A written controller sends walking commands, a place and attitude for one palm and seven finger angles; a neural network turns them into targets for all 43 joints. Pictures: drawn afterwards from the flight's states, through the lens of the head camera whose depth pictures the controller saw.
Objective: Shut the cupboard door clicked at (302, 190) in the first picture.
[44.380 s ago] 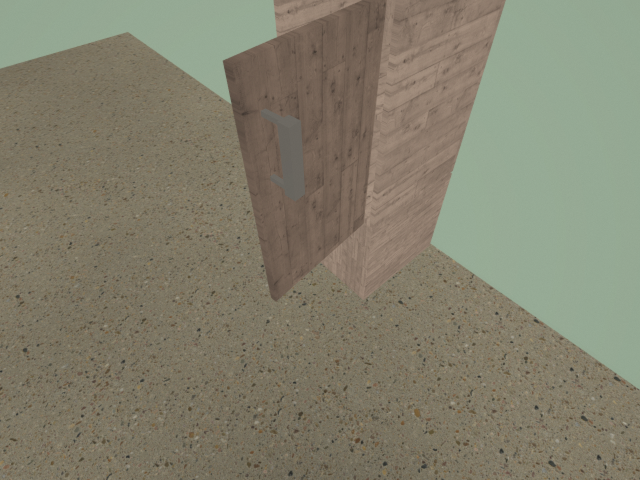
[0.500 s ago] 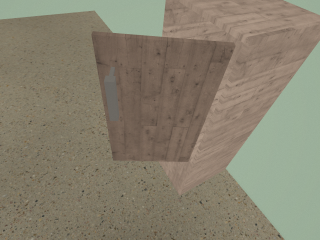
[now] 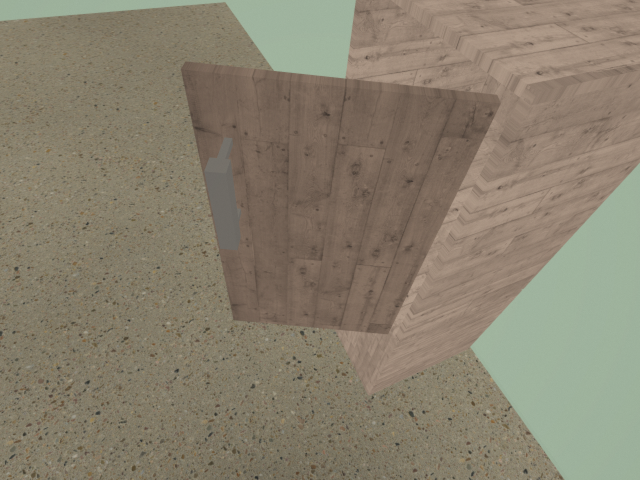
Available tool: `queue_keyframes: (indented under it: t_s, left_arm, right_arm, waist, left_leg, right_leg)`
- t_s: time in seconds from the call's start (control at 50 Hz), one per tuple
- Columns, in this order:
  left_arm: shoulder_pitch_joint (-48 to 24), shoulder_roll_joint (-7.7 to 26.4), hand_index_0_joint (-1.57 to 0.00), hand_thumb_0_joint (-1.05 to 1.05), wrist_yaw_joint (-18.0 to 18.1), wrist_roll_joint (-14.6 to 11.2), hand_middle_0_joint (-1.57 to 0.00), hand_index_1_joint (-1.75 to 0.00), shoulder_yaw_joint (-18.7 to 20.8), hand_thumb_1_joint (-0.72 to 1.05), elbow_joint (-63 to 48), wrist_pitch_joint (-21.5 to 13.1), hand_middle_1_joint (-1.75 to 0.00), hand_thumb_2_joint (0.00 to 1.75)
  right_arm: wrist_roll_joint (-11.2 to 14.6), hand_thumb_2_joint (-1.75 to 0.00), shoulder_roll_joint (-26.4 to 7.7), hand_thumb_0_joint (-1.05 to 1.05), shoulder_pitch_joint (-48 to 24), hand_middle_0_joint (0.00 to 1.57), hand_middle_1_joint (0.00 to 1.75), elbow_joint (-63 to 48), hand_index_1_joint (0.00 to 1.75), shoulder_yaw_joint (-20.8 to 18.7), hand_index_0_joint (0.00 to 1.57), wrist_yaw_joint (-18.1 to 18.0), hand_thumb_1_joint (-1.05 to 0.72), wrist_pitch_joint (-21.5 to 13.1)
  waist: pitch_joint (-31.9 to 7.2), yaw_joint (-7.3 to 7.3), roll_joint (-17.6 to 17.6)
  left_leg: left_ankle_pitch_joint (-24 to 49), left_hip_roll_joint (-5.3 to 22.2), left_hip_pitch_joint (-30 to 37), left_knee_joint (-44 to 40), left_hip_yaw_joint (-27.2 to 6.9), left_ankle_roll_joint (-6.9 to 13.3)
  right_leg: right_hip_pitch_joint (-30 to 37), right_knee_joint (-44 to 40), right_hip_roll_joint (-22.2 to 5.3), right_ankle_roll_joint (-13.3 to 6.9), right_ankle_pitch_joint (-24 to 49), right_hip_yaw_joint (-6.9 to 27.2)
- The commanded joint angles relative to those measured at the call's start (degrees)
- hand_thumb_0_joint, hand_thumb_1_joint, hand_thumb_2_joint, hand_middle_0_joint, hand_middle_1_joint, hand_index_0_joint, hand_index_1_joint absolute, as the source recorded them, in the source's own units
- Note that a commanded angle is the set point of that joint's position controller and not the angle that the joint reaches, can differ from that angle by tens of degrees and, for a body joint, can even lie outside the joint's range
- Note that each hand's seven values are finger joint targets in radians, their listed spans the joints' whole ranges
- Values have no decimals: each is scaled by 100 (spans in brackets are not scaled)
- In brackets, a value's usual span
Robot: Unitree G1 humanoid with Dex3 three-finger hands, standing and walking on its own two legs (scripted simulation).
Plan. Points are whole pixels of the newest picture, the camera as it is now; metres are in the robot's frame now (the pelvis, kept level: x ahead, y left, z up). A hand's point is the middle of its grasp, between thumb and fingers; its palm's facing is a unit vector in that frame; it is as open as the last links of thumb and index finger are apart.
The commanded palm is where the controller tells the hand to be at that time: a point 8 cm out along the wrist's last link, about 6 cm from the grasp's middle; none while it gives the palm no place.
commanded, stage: come to a stop and stand still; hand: left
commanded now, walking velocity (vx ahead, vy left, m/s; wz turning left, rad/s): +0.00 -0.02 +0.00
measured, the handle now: (228, 195) +0.44 +0.17 +0.09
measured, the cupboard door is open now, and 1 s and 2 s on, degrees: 62 62 62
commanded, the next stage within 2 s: look again from close up in 1.26 s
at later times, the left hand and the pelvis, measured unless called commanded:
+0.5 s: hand out of the picture +0.02 +0.18 -0.16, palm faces -0.02 -0.97 -0.24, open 7.4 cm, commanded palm none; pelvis -0.01 -0.01 +0.00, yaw -1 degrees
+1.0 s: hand out of the picture +0.01 +0.15 -0.17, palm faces +0.00 -0.99 -0.17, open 7.4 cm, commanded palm none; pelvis +0.02 -0.01 +0.00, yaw -1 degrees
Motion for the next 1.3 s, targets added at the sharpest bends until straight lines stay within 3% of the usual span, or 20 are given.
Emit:
queue_keyframes:
  t_s: [0.0,0.02,0.04,0.06,0.08,0.1,0.12,0.18,0.22,0.36,0.58,0.72,0.86,0.9,1.28]
  left_arm:
    - [504,497,-20,0,11,20,-20,-30,91,90,-245,-66,-30,90]
    - [468,499,-20,0,5,19,-20,-30,80,90,-244,-68,-30,90]
    - [728,701,-20,0,210,51,-20,-30,27,90,-252,-100,-30,90]
    - [295,935,-20,0,168,9,-20,-30,68,90,-552,-155,-30,90]
    - [191,903,-20,0,122,8,-20,-30,82,90,-651,-160,-30,90]
    - [162,814,-20,0,97,21,-20,-30,65,90,-666,-190,-30,90]
    - [207,778,-20,0,71,23,-20,-30,54,90,-659,-171,-30,90]
    - [323,627,-20,0,20,32,-20,-30,-1,90,-630,-124,-30,90]
    - [309,673,-20,0,-3,33,-20,-30,-6,90,-640,-142,-30,90]
    - [226,835,-20,0,-38,-6,-20,-30,-25,90,-624,-185,-30,90]
    - [221,804,-20,0,-37,-68,-20,-30,-78,90,-262,-213,-30,90]
    - [307,676,-20,0,-16,-60,-20,-30,-87,90,6,-220,-30,90]
    - [411,563,-20,0,3,-58,-20,-30,-97,90,164,-222,-30,90]
    - [441,531,-20,0,6,-39,-20,-30,-101,90,201,-218,-30,90]
    - [522,494,-20,0,10,-42,-20,-30,-78,90,314,-219,-30,90]
  right_arm:
    - [-15,-90,-554,0,339,20,30,-302,30,-157,20,0,-90,-15]
    - [-23,-90,-545,0,282,20,30,-304,30,-147,20,17,-90,-5]
    - [49,-90,-937,0,44,20,30,-694,30,-194,20,24,-90,-81]
    - [0,-90,-661,0,373,20,30,-749,30,-167,20,88,-90,-27]
    - [-33,-90,-679,0,382,20,30,-810,30,-161,20,123,-90,-13]
    - [-77,-90,-629,0,387,20,30,-844,30,-118,20,137,-90,-42]
    - [-71,-90,-671,0,343,20,30,-916,30,-115,20,139,-90,-51]
    - [-65,-90,-762,0,309,20,30,-1025,30,-113,20,139,-90,-36]
    - [-89,-90,-739,0,355,20,30,-1000,30,-94,20,154,-90,-42]
    - [-86,-90,-733,0,594,20,30,-762,30,0,20,174,-90,-98]
    - [-53,-90,-644,0,807,20,30,-128,30,121,20,126,-90,-190]
    - [-30,-90,-520,0,903,20,30,160,30,124,20,79,-90,-206]
    - [-24,-90,-447,0,902,20,30,295,30,115,20,52,-90,-201]
    - [-15,-90,-394,0,869,20,30,341,30,112,20,40,-90,-193]
    - [-31,-90,-470,0,787,20,30,386,30,115,20,-1,-90,-210]
  waist:
    - [-594,-106,199]
    - [-509,-112,192]
    - [-699,-79,783]
    - [-954,-362,707]
    - [-799,-342,745]
    - [-658,-312,951]
    - [-440,-285,915]
    - [42,-187,253]
    - [124,-187,235]
    - [-22,-207,-18]
    - [-171,-135,415]
    - [-169,-114,300]
    - [-160,-134,343]
    - [11,-125,295]
    - [-82,-125,332]
  left_leg:
    - [1503,735,314,-445,-678,54]
    - [1121,671,226,-468,-651,9]
    - [2032,838,650,455,-543,-158]
    - [502,578,287,270,-531,-171]
    - [84,554,170,66,-543,-141]
    - [100,602,97,-162,-660,-97]
    - [50,667,-14,-368,-862,-16]
    - [-909,702,-492,-816,-1011,82]
    - [-982,591,-508,-890,-915,45]
    - [-518,476,-137,-811,-658,-20]
    - [320,565,70,-897,-630,-72]
    - [633,602,163,-870,-579,-60]
    - [797,622,375,-865,-552,-54]
    - [767,626,368,-886,-528,-50]
    - [1120,627,588,-931,-552,-56]
  right_leg:
    - [77,-382,-532,-131,1494,701]
    - [-7,-459,-589,-159,1367,772]
    - [-344,-508,-788,-157,2614,1111]
    - [-184,-433,-854,-356,983,1095]
    - [-433,-373,-743,-435,149,1054]
    - [-510,-317,-630,-416,-4,902]
    - [-638,-229,-456,-348,-192,775]
    - [-704,-318,-291,-253,-599,674]
    - [-749,-441,-341,-272,-764,776]
    - [-780,-782,-518,-288,-845,978]
    - [-193,-742,-524,-256,148,826]
    - [6,-736,-517,-237,635,763]
    - [-41,-758,-506,-216,792,735]
    - [-98,-814,-505,-207,806,720]
    - [107,-856,-509,-193,1131,700]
